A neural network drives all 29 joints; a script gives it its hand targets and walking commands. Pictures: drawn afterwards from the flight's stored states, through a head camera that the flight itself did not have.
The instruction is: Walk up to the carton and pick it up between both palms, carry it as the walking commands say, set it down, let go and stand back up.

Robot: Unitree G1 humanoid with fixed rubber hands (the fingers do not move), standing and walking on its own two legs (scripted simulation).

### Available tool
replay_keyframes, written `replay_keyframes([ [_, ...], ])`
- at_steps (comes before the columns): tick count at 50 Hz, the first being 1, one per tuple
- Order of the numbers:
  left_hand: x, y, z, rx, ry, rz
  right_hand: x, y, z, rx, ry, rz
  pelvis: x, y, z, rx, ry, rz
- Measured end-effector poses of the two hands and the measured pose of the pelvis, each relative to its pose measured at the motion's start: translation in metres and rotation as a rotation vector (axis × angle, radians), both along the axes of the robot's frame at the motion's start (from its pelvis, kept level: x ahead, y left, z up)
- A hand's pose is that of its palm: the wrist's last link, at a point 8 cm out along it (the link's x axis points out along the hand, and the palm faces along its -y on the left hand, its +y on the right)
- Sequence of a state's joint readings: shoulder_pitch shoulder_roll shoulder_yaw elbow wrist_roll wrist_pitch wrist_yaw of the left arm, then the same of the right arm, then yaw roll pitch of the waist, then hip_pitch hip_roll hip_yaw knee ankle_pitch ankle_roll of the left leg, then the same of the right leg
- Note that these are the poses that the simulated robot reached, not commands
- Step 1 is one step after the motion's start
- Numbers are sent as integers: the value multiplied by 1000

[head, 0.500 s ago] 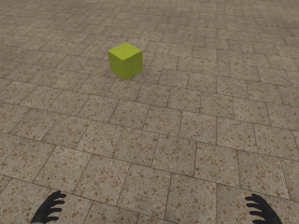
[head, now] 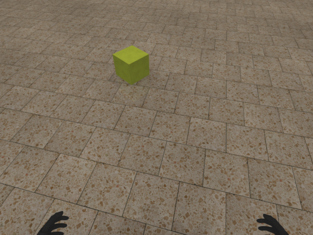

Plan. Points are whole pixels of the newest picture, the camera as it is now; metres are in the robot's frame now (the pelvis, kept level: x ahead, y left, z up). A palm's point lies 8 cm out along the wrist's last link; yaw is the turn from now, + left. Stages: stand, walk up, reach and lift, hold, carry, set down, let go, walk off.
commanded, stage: stand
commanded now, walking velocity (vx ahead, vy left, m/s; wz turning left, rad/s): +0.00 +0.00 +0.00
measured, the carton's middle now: (131, 64) +1.78 +0.29 -0.64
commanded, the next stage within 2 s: walk up in 1.52 s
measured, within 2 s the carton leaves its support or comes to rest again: neither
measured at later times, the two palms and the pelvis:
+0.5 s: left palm out of the picture +0.11 +0.31 -0.08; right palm out of the picture +0.11 -0.31 -0.08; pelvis +0.00 +0.00 +0.02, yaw +0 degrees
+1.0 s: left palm out of the picture +0.10 +0.31 -0.08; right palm out of the picture +0.10 -0.31 -0.08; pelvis +0.00 +0.00 +0.02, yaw +0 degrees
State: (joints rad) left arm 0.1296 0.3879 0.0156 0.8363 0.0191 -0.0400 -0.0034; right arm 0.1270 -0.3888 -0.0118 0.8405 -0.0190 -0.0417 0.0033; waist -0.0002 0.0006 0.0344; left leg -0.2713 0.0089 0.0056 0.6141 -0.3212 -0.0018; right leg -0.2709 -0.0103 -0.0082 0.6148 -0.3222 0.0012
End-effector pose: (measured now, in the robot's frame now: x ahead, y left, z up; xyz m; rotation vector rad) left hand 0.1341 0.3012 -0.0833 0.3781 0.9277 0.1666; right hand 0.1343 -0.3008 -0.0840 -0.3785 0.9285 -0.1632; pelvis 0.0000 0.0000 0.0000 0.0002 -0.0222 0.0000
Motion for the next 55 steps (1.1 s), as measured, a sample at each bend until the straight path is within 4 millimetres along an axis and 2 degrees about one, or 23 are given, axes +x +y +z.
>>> replay_keyframes([
  [32, -31, 8, 1, 4, 145, 56, -30, -9, 1, -1, 140, -65, -2, 0, 18, 1, -17, -2],
  [55, -31, 9, 1, 11, 169, 66, -34, -13, 0, -5, 169, -84, 1, -1, 20, 1, -14, -4],
])
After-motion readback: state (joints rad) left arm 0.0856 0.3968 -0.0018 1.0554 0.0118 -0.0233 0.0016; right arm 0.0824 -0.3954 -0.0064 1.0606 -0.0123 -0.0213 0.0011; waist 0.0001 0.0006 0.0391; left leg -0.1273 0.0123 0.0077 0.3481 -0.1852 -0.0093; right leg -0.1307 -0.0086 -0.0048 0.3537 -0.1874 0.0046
